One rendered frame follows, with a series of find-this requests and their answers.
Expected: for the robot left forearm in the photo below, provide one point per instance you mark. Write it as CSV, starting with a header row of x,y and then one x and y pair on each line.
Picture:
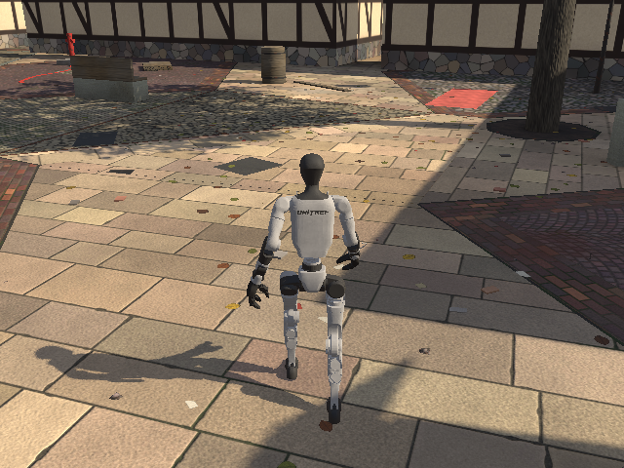
x,y
262,264

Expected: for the robot left thigh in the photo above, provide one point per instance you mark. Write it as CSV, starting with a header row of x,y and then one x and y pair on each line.
x,y
289,285

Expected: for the robot left hand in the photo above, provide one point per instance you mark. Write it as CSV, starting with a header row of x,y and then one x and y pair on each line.
x,y
251,293

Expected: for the robot left upper arm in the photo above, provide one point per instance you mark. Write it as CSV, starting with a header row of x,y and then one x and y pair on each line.
x,y
281,206

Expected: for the robot right forearm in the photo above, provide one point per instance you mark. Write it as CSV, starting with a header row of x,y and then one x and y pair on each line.
x,y
354,251

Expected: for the robot head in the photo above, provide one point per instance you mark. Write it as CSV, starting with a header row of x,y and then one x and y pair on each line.
x,y
311,169

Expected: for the robot right upper arm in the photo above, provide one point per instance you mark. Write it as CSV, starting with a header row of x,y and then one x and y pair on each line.
x,y
346,217

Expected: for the robot right hand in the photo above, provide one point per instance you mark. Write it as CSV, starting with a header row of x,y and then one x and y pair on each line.
x,y
351,265

